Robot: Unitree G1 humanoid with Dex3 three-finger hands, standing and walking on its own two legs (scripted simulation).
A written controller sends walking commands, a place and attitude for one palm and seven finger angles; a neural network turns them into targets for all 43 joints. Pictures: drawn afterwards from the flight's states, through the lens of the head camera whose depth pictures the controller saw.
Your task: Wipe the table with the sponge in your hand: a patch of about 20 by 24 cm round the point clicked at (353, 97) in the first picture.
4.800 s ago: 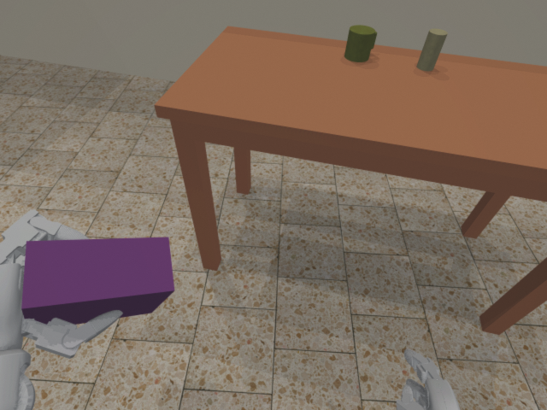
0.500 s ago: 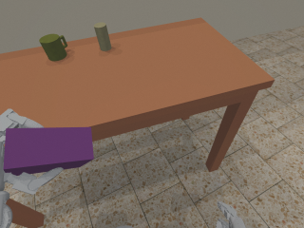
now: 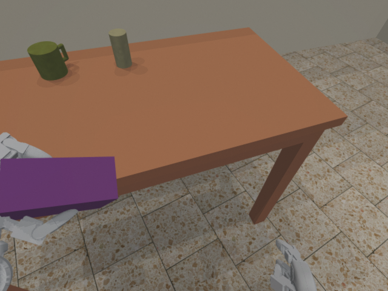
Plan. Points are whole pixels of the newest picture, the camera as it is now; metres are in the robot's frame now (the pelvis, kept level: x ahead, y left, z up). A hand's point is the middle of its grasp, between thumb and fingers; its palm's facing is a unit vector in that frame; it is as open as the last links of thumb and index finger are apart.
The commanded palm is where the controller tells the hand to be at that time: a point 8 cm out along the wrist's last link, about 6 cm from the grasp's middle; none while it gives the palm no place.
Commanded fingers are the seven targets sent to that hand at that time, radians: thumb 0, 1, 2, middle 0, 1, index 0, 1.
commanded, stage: come to a stop and stand still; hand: left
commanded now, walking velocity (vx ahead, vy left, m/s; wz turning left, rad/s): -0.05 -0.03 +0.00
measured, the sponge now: (77, 187) +0.24 +0.20 +0.15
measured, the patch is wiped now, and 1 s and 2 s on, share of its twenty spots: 0.00 0.00 0.00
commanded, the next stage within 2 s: look again from close up in 1.98 s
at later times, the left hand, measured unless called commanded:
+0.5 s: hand (36, 198) +0.20 +0.23 +0.18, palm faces +0.41 -0.77 -0.50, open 10.5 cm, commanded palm +0.14 +0.25 +0.18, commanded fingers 0.00 0.10 1.30 -1.20 -1.60 -1.20 -1.60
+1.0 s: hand (6, 224) +0.17 +0.26 +0.17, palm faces +0.42 -0.84 -0.34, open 10.5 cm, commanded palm +0.11 +0.29 +0.18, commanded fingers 0.00 0.10 1.30 -1.20 -1.60 -1.20 -1.60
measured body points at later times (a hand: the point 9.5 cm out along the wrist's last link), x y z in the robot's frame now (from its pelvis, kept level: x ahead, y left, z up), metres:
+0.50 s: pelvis -0.03 -0.03 +0.00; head -0.01 -0.02 +0.45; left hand +0.17 +0.27 +0.21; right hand +0.15 -0.28 -0.07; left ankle +0.00 +0.10 -0.73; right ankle +0.02 -0.09 -0.73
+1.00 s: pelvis -0.05 +0.01 +0.01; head -0.05 +0.03 +0.46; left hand +0.14 +0.30 +0.19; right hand +0.12 -0.20 -0.06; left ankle +0.00 +0.09 -0.73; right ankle +0.02 -0.09 -0.73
